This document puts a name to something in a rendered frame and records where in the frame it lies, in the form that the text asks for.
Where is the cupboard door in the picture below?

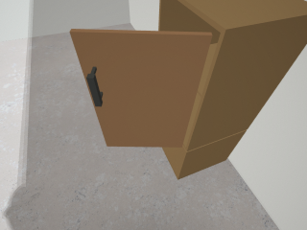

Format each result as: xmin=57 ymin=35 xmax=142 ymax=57
xmin=69 ymin=29 xmax=213 ymax=148

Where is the handle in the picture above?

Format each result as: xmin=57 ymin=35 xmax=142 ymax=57
xmin=86 ymin=66 xmax=103 ymax=107

